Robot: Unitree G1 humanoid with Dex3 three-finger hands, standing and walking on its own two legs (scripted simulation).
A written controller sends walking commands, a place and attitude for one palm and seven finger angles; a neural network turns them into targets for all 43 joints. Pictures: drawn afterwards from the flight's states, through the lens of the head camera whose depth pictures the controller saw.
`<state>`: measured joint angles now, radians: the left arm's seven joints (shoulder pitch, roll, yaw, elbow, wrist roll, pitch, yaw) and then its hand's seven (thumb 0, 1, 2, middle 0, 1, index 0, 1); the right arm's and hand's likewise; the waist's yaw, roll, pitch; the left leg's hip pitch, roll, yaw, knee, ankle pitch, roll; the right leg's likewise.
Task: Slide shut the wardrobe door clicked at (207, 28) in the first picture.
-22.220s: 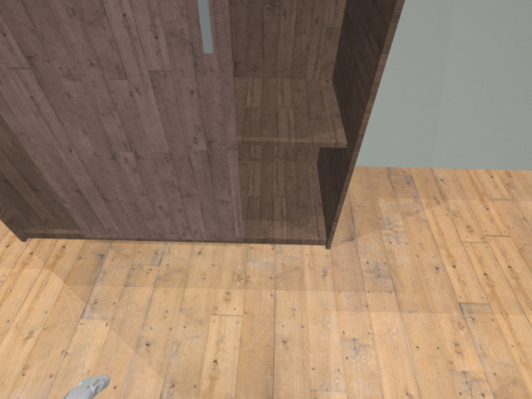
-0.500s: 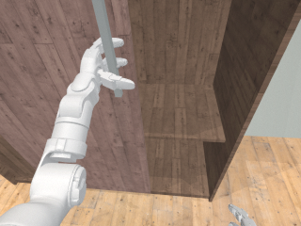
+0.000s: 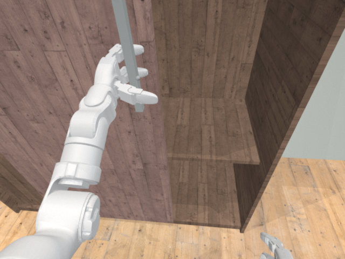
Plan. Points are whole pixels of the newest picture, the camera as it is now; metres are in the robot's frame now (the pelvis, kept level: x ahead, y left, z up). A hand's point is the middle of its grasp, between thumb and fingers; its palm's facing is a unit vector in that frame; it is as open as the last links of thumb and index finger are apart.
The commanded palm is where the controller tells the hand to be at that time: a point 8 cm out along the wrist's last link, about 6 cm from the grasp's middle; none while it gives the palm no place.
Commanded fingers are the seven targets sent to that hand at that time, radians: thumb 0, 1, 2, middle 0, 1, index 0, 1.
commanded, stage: grip the handle and tug to test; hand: left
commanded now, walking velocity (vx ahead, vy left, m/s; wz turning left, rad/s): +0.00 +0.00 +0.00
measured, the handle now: (132, 59) +0.48 +0.10 +0.27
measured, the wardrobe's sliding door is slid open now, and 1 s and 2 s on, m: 0.37 0.37 0.37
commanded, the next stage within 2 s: tug the door sideways, standing still in 1.34 s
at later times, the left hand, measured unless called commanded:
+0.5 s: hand (138, 77) +0.42 +0.08 +0.25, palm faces -0.04 -1.00 -0.03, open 7.7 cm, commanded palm +0.39 +0.13 +0.25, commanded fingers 0.00 0.90 0.90 -0.45 -1.40 -0.45 -1.40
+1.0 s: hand (139, 77) +0.42 +0.08 +0.25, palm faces -0.05 -1.00 -0.03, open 5.9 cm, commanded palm +0.39 +0.13 +0.25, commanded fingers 0.00 0.90 0.90 -0.45 -1.40 -0.45 -1.40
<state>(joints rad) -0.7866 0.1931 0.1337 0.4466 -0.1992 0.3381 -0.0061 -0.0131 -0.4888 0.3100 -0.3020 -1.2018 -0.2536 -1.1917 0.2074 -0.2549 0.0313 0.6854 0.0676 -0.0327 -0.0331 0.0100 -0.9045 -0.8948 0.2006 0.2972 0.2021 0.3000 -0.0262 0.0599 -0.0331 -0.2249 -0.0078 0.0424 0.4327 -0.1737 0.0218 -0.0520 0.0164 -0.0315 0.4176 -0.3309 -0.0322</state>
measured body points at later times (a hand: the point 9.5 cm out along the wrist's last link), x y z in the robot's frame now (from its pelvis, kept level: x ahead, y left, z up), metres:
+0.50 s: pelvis +0.00 +0.00 +0.00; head -0.02 -0.03 +0.45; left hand +0.42 +0.14 +0.26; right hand +0.14 -0.25 -0.11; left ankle +0.04 +0.11 -0.74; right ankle -0.06 -0.09 -0.74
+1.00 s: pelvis +0.02 -0.01 +0.00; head -0.01 -0.04 +0.45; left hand +0.42 +0.14 +0.25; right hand +0.18 -0.25 -0.10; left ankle +0.04 +0.11 -0.74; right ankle -0.06 -0.09 -0.74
